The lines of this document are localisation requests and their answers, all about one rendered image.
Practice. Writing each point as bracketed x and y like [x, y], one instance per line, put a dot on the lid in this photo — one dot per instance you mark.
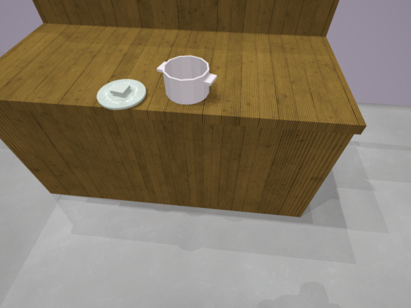
[133, 97]

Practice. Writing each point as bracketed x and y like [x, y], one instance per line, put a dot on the pot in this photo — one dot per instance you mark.
[186, 79]

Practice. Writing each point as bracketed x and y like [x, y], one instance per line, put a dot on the table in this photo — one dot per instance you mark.
[275, 121]

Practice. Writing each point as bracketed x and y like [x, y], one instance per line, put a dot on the knob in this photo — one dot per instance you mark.
[120, 89]

